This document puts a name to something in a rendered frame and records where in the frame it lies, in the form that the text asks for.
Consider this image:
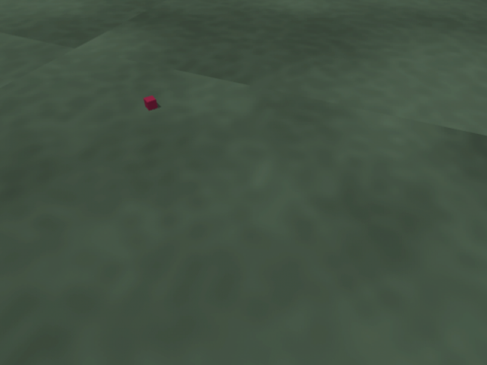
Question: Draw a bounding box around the cube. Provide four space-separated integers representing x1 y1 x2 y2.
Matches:
143 96 158 110

